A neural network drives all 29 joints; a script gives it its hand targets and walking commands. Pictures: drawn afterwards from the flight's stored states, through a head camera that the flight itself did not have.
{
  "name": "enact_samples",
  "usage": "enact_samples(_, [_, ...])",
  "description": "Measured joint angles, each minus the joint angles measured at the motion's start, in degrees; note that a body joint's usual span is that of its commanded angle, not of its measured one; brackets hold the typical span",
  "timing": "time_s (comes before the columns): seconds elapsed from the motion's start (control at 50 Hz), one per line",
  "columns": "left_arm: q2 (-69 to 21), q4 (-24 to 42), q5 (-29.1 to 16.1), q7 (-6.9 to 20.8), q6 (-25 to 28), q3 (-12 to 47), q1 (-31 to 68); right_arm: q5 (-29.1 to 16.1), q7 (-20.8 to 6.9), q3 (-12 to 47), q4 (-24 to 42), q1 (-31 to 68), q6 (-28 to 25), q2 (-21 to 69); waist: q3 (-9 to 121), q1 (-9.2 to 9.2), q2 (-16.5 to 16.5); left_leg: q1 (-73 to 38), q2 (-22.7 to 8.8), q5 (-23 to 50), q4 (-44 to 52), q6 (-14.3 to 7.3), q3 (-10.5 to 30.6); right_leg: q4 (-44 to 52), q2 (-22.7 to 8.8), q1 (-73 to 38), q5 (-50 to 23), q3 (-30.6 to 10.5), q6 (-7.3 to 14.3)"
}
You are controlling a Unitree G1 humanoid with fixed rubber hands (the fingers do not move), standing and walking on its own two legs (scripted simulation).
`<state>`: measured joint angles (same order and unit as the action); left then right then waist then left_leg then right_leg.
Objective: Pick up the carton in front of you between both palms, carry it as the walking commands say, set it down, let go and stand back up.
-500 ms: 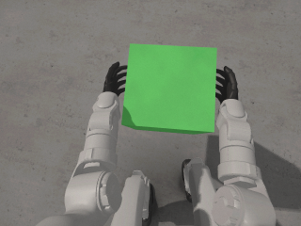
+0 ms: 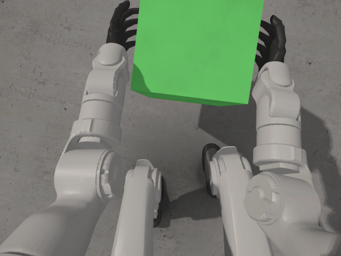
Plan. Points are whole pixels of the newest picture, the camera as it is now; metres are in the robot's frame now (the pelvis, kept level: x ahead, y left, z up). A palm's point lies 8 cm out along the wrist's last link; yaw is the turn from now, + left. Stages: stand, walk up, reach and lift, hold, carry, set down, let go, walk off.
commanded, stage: set down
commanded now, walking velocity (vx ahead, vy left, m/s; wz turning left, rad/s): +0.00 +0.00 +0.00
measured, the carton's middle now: (191, 57) +0.52 -0.07 -0.20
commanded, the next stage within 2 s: none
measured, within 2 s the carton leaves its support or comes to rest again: rests again in 1.22 s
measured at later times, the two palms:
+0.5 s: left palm (141, 47) +0.58 +0.05 -0.26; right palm (257, 58) +0.51 -0.24 -0.24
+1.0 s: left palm (141, 55) +0.57 +0.06 -0.29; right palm (253, 61) +0.51 -0.24 -0.26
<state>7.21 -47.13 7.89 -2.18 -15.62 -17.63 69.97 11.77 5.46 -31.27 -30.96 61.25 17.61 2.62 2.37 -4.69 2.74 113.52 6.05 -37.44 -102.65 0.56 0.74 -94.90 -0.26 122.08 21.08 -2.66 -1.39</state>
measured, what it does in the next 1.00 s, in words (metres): lowers itself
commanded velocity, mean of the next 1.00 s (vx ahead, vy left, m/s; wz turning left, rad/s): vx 0.00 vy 0.00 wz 0.00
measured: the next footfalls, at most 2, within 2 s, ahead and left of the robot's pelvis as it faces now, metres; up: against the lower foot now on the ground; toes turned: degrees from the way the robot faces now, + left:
none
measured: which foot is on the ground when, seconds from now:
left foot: down 0.00-1.00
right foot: down 0.00-1.00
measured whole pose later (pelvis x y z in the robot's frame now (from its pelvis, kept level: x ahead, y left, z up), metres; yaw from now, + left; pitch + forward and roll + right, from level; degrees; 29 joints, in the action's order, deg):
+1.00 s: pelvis -0.02 +0.01 -0.11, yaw -2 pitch +43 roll -4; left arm 18.4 -63.4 2.8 -3.2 -14.4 -2.4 93.9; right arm 6.9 1.9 -34.3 -54.4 86.3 13.9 -11.1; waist -18.7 -9.5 -0.6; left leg 127.1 8.6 -41.0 -125.5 0.1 2.0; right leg -114.0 -1.8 134.0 22.9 -0.9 -2.8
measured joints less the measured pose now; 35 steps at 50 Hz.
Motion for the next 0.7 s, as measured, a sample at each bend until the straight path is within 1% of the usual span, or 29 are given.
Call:
enact_samples(0.14, [3.31,-4.05,-0.19,0.32,-0.41,1.56,7.74,-0.2,0.95,-1.1,-1.47,5.82,0.45,-1.22,-5.1,-0.66,0.21,4.63,0.3,-0.58,-5.73,0.37,0.4,-4.83,-0.1,4.48,-0.13,0.56,0.15])
enact_samples(0.26, [6.34,-7.19,-1.71,-0.09,-0.48,4.74,14.18,-1.45,1.7,-1.23,-2.87,10.59,0.45,-2.92,-10.68,-1.47,0.25,7.79,0.71,-1.29,-10.62,0.32,0.51,-8.93,-0.31,7.41,0.05,0.81,-0.11])
enact_samples(0.28, [6.85,-7.67,-2.11,-0.27,-0.51,5.44,15.16,-1.77,1.82,-1.21,-3.35,11.43,0.37,-3.29,-11.63,-1.66,0.22,8.24,0.78,-1.44,-11.42,0.28,0.5,-9.62,-0.34,7.83,0.12,0.82,-0.18])
enact_samples(0.34, [8.71,-9.3,-3.21,-0.99,-0.87,7.48,17.01,-2.86,2.07,-0.47,-7.76,15.43,0.74,-5.32,-13.34,-3.04,-0.48,9.42,0.77,-2.13,-13.67,0.09,0.44,-11.47,-0.24,9.02,0.46,0.86,-0.44])
enact_samples(0.4, [9.3,-10.75,-3.42,-1.52,-0.07,8.82,18.86,-3.34,1.47,-0.91,-9.9,18.06,0.49,-6.92,-14.45,-3.87,-1.26,10.64,0.82,-2.85,-15.6,-0.17,0.35,-13.09,-0.2,10.22,0.88,0.85,-0.75])
enact_samples(0.48, [9.96,-12.0,-3.15,-1.74,0.12,10.05,21.13,-3.52,-0.07,-1.93,-13.1,21.16,-0.29,-8.86,-16.06,-4.5,-2.03,12.13,0.76,-3.72,-17.86,-0.69,0.0,-14.94,-0.01,11.74,1.36,0.61,-1.36])
enact_samples(0.54, [10.48,-11.81,-4.42,-2.35,-0.12,12.44,21.98,-4.9,-0.9,-1.22,-14.79,22.43,-0.72,-10.69,-17.87,-4.92,-2.63,12.36,1.15,-4.27,-19.14,-0.97,-0.06,-16.2,-0.36,11.84,2.05,0.56,-1.69])
enact_samples(0.62, [10.98,-11.23,-6.15,-3.36,-0.34,15.4,21.59,-6.63,-1.64,-0.99,-15.83,22.38,-1.37,-11.49,-18.02,-5.01,-3.77,13.03,1.32,-4.93,-20.27,-0.87,0.4,-17.07,-0.53,12.37,2.7,1.0,-1.71])
enact_samples(0.7, [11.57,-11.97,-7.0,-3.91,-0.33,16.85,21.41,-6.57,-2.45,-1.49,-17.2,22.46,-1.86,-11.32,-17.54,-5.09,-3.88,13.74,1.53,-5.04,-21.02,-0.82,0.71,-17.58,-0.69,12.84,2.89,1.27,-1.78])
